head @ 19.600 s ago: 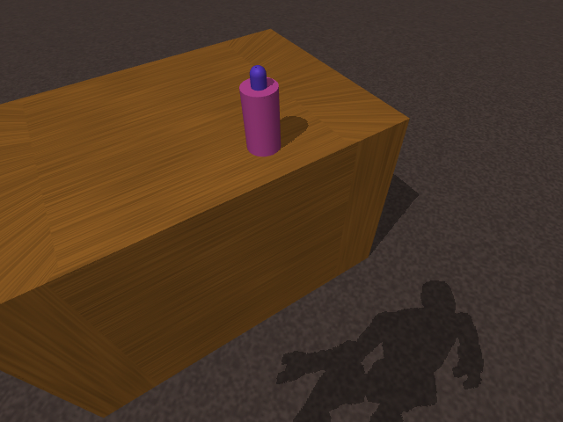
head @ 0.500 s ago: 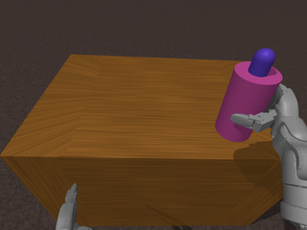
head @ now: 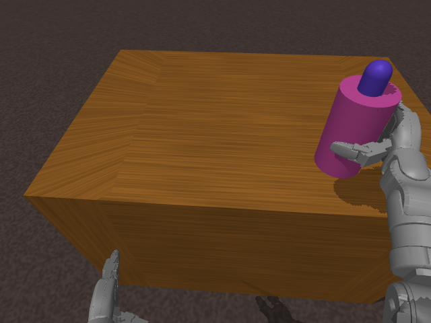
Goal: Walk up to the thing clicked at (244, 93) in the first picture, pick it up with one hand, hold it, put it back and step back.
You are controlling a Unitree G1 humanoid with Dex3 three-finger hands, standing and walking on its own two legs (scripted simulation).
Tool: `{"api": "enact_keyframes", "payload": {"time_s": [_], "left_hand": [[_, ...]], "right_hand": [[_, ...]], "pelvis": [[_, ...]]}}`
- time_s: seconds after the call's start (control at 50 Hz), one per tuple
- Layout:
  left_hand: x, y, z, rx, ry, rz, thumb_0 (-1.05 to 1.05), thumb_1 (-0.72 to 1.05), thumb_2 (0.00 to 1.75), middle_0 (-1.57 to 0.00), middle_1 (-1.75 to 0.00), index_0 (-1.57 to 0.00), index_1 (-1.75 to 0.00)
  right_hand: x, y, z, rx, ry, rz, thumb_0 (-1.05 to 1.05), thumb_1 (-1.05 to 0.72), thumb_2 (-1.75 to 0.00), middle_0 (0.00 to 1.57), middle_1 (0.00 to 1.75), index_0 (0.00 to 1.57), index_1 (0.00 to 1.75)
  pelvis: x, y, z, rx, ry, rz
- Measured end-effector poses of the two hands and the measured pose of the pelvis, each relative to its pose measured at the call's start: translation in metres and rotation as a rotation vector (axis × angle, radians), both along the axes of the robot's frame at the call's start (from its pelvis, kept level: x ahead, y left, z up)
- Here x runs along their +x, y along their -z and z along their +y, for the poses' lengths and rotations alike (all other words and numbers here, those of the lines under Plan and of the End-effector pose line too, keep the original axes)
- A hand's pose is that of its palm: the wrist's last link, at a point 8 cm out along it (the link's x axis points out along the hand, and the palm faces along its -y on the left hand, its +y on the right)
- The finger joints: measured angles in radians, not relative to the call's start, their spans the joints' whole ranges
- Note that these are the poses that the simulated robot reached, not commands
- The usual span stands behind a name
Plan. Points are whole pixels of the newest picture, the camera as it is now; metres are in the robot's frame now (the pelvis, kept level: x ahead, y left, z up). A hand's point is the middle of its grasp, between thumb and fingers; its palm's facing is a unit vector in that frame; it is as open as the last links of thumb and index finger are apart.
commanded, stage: crouch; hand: right
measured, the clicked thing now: (355, 120) +0.42 -0.17 +0.18
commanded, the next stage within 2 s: lower in 0.42 s
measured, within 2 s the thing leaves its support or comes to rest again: rests again in 1.84 s
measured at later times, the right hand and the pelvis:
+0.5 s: hand (347, 131) +0.46 -0.19 +0.12, palm faces +0.16 +0.99 -0.03, open 11.9 cm; pelvis +0.00 -0.01 +0.00, yaw +1 degrees
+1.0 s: hand (332, 148) +0.47 -0.19 +0.06, palm faces +0.14 +0.99 -0.01, open 11.9 cm; pelvis +0.00 -0.01 -0.02, yaw +1 degrees
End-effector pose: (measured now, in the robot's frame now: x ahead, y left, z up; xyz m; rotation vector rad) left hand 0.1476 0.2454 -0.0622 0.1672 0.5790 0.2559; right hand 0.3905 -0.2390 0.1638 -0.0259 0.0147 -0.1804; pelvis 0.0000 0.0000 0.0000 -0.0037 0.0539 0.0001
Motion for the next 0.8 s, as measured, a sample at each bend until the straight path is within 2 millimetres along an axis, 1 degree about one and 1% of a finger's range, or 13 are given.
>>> {"api": "enact_keyframes", "payload": {"time_s": [0.1,0.16,0.22,0.3,0.5,0.6,0.72,0.8], "left_hand": [[-0.003,0.001,0.0,0.002,0.005,0.019,-0.01,-0.52,0.06,-0.06,-0.05,-0.05,-0.05],[-0.008,0.001,0.0,0.004,0.002,0.035,-0.01,-0.52,0.05,-0.06,-0.05,-0.06,-0.05],[-0.011,-0.002,0.004,0.018,-0.015,0.04,-0.01,-0.52,0.05,-0.06,-0.05,-0.06,-0.05],[-0.012,-0.005,0.008,0.039,-0.03,0.046,-0.01,-0.52,0.06,-0.06,-0.05,-0.06,-0.05],[-0.01,0.002,-0.002,0.005,-0.021,0.081,-0.01,-0.51,0.05,-0.06,-0.05,-0.06,-0.05],[-0.007,-0.001,0.002,0.015,-0.029,0.061,-0.01,-0.52,0.05,-0.06,-0.05,-0.06,-0.05],[-0.011,-0.005,0.011,0.046,-0.031,0.064,-0.01,-0.52,0.05,-0.06,-0.05,-0.05,-0.05],[-0.017,-0.004,0.015,0.063,-0.034,0.079,-0.01,-0.52,0.06,-0.06,-0.05,-0.05,-0.05]], "right_hand": [[0.015,0.019,0.0,0.005,-0.024,0.053,-0.01,0.61,-0.89,0.65,1.05,0.66,1.05],[0.021,0.032,0.003,0.011,-0.04,0.071,-0.01,0.61,-0.89,0.65,1.04,0.66,1.05],[0.025,0.039,0.006,0.015,-0.047,0.061,-0.01,0.61,-0.89,0.65,1.04,0.66,1.05],[0.031,0.041,0.006,0.024,-0.041,0.025,-0.01,0.61,-0.89,0.65,1.04,0.66,1.05],[0.042,0.04,-0.002,-0.001,-0.019,0.016,-0.01,0.61,-0.89,0.65,1.04,0.66,1.05],[0.045,0.044,-0.001,0.009,-0.023,0.02,-0.01,0.61,-0.89,0.65,1.04,0.66,1.05],[0.049,0.069,0.003,0.022,-0.043,0.058,-0.01,0.61,-0.89,0.65,1.04,0.66,1.05],[0.05,0.085,0.004,0.028,-0.044,0.062,-0.01,0.61,-0.89,0.65,1.04,0.66,1.05]], "pelvis": [[0.001,0.001,-0.003,-0.001,-0.002,0.029],[0.001,0.002,-0.004,-0.002,-0.006,0.041],[0.001,0.002,-0.005,-0.002,-0.01,0.049],[0.002,0.003,-0.006,0.001,-0.015,0.058],[0.004,0.005,-0.007,0.006,-0.015,0.088],[0.003,0.006,-0.007,0.003,-0.014,0.095],[0.001,0.009,-0.004,0.001,-0.017,0.12],[-0.001,0.013,-0.003,0.001,-0.018,0.137]]}}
